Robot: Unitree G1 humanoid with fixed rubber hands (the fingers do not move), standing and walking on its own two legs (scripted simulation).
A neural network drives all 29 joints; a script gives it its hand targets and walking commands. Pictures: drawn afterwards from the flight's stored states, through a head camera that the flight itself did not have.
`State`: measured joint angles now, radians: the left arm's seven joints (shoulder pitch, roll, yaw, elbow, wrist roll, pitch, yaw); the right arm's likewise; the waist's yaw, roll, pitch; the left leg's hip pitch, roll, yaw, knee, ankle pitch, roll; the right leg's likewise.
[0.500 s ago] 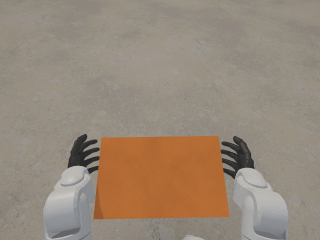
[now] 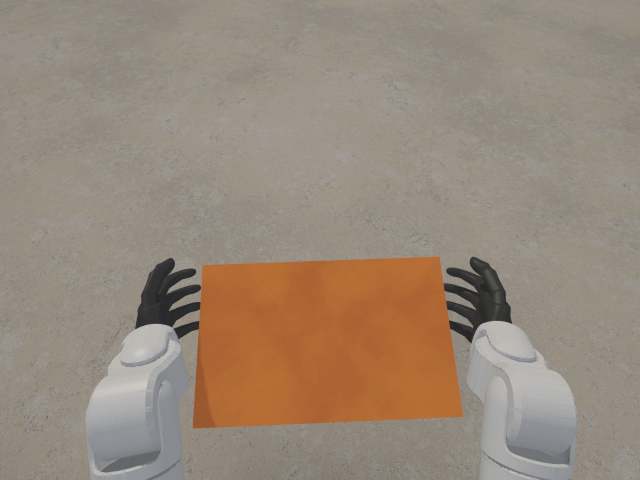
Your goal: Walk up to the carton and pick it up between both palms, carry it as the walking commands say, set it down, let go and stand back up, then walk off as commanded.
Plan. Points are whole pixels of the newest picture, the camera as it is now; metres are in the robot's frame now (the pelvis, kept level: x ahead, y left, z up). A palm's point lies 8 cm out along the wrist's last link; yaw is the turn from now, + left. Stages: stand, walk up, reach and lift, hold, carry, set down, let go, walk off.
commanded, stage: carry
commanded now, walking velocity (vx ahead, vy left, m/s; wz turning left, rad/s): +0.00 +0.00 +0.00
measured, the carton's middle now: (323, 341) +0.29 +0.00 +0.00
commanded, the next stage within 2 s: none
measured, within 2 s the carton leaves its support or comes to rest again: neither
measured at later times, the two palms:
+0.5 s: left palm (177, 260) +0.34 +0.17 +0.11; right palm (472, 270) +0.33 -0.17 +0.11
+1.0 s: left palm (177, 283) +0.31 +0.17 +0.10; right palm (481, 295) +0.30 -0.18 +0.10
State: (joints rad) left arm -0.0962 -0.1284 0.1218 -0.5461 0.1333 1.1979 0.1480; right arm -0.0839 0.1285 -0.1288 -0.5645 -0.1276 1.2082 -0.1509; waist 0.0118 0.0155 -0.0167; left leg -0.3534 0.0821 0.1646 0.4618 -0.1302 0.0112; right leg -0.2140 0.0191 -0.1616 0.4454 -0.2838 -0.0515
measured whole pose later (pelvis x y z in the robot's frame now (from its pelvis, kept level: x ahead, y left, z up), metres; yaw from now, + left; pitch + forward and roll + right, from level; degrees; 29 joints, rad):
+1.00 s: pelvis +0.06 +0.00 +0.00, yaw -2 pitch +2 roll +1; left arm -0.11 -0.13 0.14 -0.40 0.14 1.17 0.15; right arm -0.08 0.13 -0.13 -0.44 -0.14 1.19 -0.15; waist 0.01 -0.01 -0.12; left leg -0.26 0.05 0.21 0.50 -0.28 0.01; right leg -0.13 -0.02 -0.12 0.47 -0.39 -0.02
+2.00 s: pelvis +0.02 +0.01 +0.00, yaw -1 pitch +2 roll +0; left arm -0.13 -0.13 0.15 -0.38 0.14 1.17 0.15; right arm -0.09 0.13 -0.13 -0.43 -0.15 1.19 -0.16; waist 0.01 0.00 -0.11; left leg -0.31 0.06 0.19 0.50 -0.21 0.03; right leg -0.19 -0.02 -0.14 0.49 -0.34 -0.03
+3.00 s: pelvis +0.02 +0.01 +0.00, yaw +0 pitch +2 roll +0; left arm -0.12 -0.13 0.15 -0.41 0.13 1.18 0.16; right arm -0.08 0.13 -0.13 -0.46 -0.14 1.21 -0.17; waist 0.01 0.00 -0.11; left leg -0.32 0.06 0.18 0.50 -0.21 0.03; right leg -0.19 -0.02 -0.15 0.49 -0.33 -0.03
